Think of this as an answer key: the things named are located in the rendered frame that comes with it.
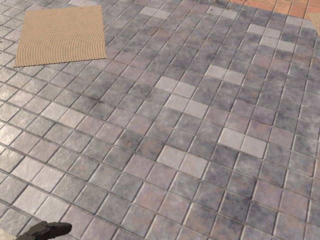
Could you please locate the robot left hand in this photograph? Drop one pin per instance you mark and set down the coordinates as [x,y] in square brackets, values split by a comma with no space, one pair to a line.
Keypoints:
[45,231]

